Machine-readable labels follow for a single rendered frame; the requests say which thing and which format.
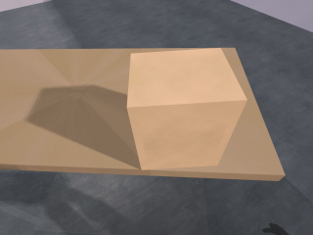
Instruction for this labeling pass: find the robot right hand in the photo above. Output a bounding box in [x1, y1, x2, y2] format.
[262, 222, 290, 235]

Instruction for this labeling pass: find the table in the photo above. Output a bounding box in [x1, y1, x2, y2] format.
[0, 47, 285, 181]

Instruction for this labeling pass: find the carton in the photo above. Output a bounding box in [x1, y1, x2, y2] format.
[126, 48, 247, 170]

